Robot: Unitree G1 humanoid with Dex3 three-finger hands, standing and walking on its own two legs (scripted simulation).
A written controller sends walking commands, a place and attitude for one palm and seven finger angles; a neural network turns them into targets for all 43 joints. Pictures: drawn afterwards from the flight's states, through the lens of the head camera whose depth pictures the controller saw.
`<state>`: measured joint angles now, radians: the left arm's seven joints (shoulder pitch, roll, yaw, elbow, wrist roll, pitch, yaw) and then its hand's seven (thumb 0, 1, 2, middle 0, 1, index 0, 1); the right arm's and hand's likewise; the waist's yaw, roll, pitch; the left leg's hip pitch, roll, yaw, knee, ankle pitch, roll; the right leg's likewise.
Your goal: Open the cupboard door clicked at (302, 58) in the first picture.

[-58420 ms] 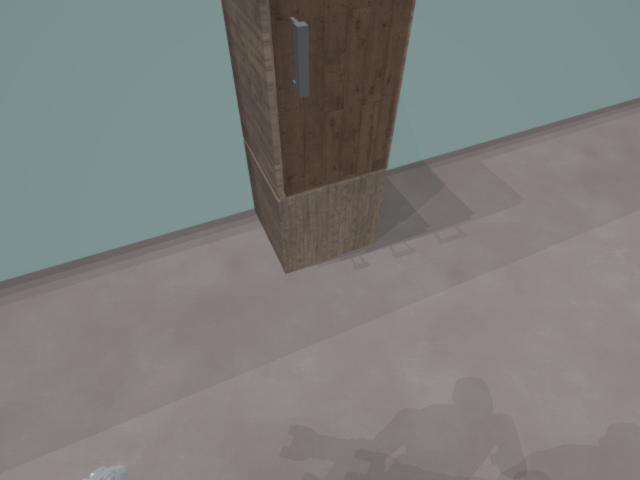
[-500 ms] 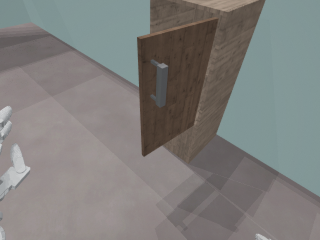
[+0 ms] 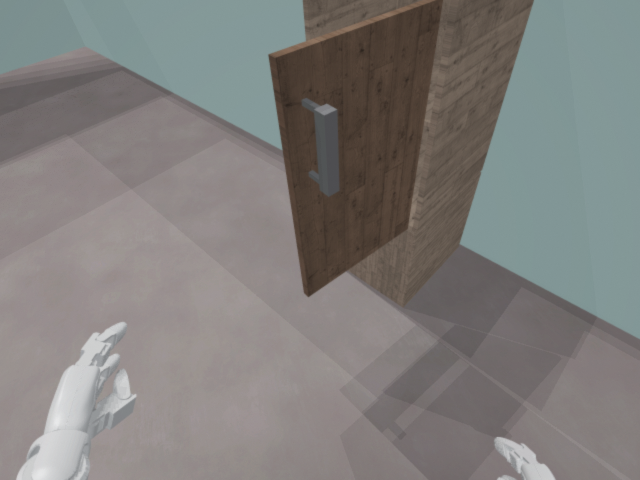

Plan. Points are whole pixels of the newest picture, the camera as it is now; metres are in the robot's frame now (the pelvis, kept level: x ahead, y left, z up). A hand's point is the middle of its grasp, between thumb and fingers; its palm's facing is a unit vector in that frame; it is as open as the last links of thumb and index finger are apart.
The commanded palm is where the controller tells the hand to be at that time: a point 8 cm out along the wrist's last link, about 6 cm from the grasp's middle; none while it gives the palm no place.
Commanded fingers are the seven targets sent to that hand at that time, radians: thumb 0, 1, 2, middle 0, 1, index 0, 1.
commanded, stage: let the arm hang, fingers relaxed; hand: left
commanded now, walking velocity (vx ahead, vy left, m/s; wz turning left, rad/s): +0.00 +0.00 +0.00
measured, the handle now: (319, 147) +0.61 +0.04 +0.10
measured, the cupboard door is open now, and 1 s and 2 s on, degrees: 82 82 82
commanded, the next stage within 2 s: look to check the result in 0.98 s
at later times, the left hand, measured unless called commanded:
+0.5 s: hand out of the picture -0.05 +0.19 -0.15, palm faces +0.03 -0.97 -0.24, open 7.3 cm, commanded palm none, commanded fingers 0.00 0.90 0.90 -0.20 -0.30 -0.20 -0.30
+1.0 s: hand out of the picture +0.01 +0.18 -0.16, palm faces +0.02 -0.98 -0.21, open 7.3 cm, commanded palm none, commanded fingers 0.00 0.90 0.90 -0.20 -0.30 -0.20 -0.30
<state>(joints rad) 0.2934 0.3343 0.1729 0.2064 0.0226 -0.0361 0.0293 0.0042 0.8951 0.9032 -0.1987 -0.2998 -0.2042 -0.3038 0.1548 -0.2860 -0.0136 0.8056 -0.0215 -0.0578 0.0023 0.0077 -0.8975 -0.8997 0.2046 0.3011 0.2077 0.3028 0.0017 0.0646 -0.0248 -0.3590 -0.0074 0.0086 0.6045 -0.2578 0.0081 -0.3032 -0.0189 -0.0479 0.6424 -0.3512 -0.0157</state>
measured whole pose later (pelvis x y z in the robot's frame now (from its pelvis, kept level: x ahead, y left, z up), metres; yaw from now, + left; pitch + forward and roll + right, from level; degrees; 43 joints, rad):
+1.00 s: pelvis +0.00 +0.00 +0.02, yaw +0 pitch -2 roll +0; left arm 0.25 0.15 0.01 1.14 0.01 0.00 0.03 0.01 0.91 0.90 -0.20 -0.30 -0.20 -0.30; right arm 0.27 -0.15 -0.01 1.14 -0.02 0.02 -0.03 0.00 -0.90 -0.90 0.20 0.30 0.20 0.30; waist -0.02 0.03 0.06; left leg -0.22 0.00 0.01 0.42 -0.17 0.00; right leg -0.16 0.00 -0.05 0.43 -0.25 -0.02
